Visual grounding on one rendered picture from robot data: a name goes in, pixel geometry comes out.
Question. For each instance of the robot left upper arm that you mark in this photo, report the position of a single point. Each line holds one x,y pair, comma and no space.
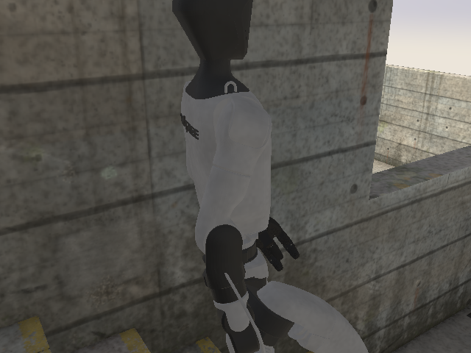
187,157

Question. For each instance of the robot right thigh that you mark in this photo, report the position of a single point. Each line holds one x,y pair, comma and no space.
282,309

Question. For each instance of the robot right forearm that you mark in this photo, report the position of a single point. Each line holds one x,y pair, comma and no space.
223,254

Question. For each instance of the robot head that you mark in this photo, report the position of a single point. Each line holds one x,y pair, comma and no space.
219,32

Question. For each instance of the robot right upper arm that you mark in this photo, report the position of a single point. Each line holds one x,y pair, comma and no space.
242,132

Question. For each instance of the left robot hand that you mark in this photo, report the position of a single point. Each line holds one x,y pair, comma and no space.
270,249

